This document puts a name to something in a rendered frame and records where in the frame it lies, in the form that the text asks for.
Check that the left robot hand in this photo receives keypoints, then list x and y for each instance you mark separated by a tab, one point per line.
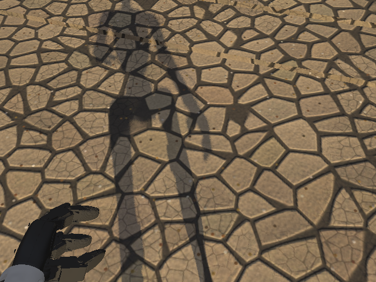
41	244

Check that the robot left forearm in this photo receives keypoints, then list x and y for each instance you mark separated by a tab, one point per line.
22	273

